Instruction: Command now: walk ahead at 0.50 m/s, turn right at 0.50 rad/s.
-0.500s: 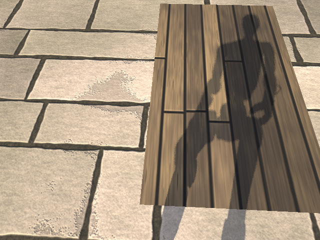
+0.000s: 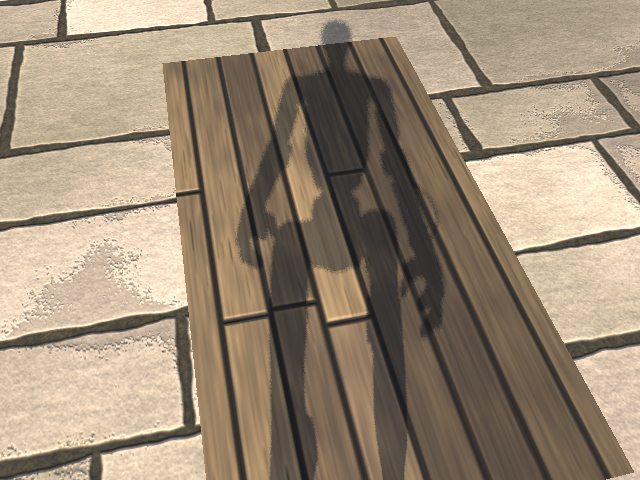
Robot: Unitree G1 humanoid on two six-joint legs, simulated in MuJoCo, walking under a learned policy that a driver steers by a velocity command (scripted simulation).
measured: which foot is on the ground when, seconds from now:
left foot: down 0.00-0.16, up 0.18-0.62, down 0.64-1.00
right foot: up 0.00-0.12, down 0.14-0.64, up 0.66-0.96, down 0.98-1.00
